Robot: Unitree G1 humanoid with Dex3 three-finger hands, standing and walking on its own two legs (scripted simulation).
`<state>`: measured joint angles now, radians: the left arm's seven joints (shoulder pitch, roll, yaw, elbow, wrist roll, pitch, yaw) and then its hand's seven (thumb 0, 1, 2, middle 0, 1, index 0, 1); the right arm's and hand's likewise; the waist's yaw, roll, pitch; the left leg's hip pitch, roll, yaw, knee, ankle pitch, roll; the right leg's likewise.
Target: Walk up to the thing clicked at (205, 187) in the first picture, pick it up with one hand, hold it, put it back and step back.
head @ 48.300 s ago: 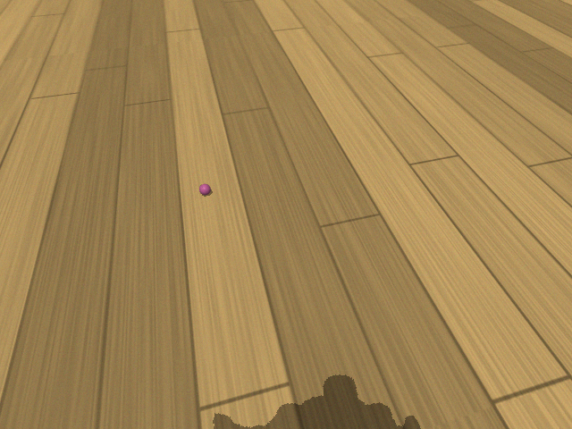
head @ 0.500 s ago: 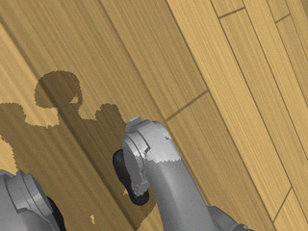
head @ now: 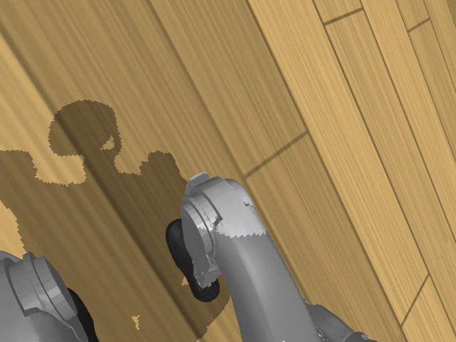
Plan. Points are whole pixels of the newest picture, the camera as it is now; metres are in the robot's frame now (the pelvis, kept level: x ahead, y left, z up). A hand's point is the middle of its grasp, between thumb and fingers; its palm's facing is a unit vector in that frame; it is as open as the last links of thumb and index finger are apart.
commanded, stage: withdraw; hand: left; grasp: from above
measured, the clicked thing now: out of the picture +0.49 +0.29 -0.29
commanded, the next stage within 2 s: home in 0.70 s
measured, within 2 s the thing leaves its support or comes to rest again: neither
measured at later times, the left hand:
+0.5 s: hand out of the picture +0.47 +0.29 -0.07, palm faces -0.41 -0.11 -0.90, open 14.2 cm
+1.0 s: hand out of the picture +0.47 +0.28 -0.16, palm faces -0.43 -0.15 -0.89, open 13.0 cm
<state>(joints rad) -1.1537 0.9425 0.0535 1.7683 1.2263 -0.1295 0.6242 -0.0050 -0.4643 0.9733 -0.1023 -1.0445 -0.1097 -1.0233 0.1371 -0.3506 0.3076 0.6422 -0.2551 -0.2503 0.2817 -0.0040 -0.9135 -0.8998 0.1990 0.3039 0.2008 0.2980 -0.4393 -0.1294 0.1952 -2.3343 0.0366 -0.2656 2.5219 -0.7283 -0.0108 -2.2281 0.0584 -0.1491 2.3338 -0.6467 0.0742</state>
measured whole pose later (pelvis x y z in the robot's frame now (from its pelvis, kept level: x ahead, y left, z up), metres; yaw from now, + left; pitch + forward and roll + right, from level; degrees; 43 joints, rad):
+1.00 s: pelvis +0.00 -0.01 +0.01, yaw +7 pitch +34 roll -7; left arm -1.12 0.70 0.02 1.53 1.19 -0.11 0.38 0.00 -0.33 1.00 -0.21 -0.85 -0.19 -0.86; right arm 0.23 -0.29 0.14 0.70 -0.16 -0.06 0.11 0.00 -0.90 -0.89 0.20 0.30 0.20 0.30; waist -0.33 -0.01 0.01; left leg -2.35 0.02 -0.14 2.41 -0.66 -0.02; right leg -2.29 0.02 -0.05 2.33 -0.63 0.04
